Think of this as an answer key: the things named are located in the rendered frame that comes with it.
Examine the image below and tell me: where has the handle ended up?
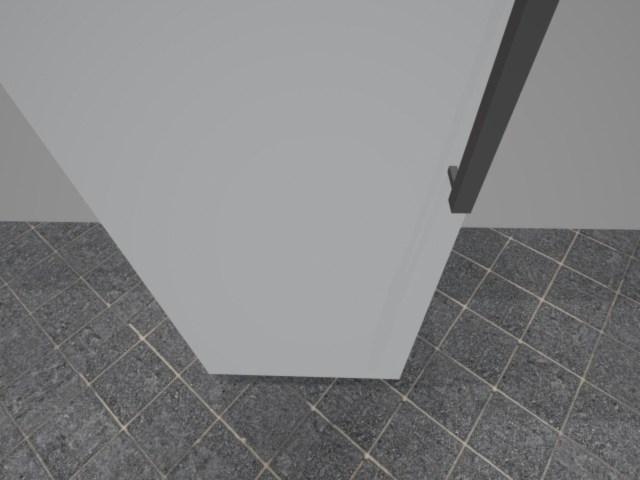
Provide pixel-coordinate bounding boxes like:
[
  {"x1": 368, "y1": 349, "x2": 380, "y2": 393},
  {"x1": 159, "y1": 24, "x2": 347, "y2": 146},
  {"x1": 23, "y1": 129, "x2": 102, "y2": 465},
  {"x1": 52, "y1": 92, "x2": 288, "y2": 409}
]
[{"x1": 447, "y1": 0, "x2": 559, "y2": 214}]

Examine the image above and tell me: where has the fridge door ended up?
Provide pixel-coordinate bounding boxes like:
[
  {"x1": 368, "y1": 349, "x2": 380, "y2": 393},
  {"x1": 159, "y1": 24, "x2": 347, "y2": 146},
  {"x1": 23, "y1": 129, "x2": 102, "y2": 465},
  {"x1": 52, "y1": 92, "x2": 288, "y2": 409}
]
[{"x1": 0, "y1": 0, "x2": 515, "y2": 379}]

